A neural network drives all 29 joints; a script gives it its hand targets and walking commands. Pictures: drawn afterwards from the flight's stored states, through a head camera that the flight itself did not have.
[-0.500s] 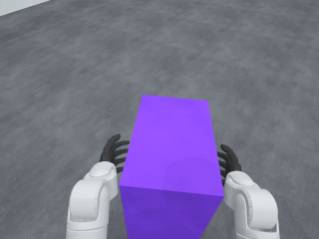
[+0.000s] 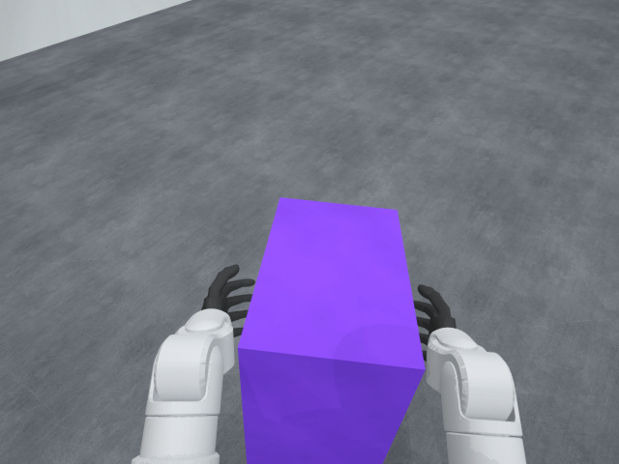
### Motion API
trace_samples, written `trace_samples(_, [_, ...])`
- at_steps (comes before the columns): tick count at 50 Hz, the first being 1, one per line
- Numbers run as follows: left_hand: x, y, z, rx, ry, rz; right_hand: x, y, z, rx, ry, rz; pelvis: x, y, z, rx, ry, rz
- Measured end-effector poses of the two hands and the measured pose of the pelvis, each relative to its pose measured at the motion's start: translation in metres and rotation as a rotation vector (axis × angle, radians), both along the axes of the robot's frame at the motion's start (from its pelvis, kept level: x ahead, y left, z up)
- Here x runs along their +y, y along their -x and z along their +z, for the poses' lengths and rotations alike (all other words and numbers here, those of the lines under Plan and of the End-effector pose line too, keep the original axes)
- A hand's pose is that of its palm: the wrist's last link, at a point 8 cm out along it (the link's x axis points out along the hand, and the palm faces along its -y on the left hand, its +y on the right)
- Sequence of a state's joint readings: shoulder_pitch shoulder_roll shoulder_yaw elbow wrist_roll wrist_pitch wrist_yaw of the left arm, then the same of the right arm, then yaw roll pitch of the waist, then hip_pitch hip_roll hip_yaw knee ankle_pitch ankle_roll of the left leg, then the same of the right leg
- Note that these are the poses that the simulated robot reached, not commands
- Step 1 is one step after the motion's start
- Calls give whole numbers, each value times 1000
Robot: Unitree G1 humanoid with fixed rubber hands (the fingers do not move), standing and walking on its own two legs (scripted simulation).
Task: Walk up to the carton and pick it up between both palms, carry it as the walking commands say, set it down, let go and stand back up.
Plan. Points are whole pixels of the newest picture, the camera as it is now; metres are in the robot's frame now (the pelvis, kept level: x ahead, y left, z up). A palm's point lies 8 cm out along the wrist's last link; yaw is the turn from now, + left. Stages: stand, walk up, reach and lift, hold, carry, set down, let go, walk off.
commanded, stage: carry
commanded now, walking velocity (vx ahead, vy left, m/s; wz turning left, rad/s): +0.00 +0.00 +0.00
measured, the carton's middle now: (324, 333) +0.32 +0.00 -0.03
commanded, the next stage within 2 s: hold in 0.82 s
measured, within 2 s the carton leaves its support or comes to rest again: neither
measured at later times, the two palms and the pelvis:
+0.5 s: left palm (243, 345) +0.27 +0.11 +0.02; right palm (455, 371) +0.24 -0.16 +0.00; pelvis -0.02 -0.01 -0.01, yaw -1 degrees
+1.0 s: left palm (221, 351) +0.26 +0.13 +0.04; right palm (437, 373) +0.24 -0.14 +0.01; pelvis -0.03 +0.00 -0.01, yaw -4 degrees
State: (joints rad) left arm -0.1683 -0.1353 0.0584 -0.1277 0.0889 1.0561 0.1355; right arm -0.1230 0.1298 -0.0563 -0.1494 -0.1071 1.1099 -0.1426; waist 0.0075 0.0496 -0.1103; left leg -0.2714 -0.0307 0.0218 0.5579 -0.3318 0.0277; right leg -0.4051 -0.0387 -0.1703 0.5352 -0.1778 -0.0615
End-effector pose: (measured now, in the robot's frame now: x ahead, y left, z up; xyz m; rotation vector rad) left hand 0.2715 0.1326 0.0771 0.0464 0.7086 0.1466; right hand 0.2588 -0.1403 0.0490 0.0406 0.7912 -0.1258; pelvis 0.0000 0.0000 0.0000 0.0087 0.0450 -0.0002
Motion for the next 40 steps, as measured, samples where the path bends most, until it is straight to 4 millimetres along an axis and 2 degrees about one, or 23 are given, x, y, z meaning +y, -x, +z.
trace_samples(5, [-1,-4,-40,62,-18,-15,-2,-9,-34,59,45,50,-6,1,-1,-24,-6,4])
trace_samples(8, [-4,0,-60,62,-13,-16,-5,-4,-52,59,72,72,-9,4,-4,-38,-5,2])
trace_samples(10, [-6,5,-65,43,5,-11,-7,3,-56,41,79,64,-10,7,-5,-42,-6,2])
trace_samples(15, [-14,7,-66,13,30,-22,-15,14,-57,14,42,-9,-12,16,-7,-35,-10,-2])
trace_samples(25, [-24,2,-52,-32,9,-68,-24,15,-45,-29,47,-35,-13,19,-8,-23,-15,-16])
trace_samples(33, [-20,6,-33,-49,-7,-63,-20,14,-25,-46,54,-10,-12,22,-5,-30,-9,-12])
trace_samples(40, [-12,14,-34,-15,-1,-43,-13,15,-24,-13,65,19,-11,25,-2,-33,-10,-5])
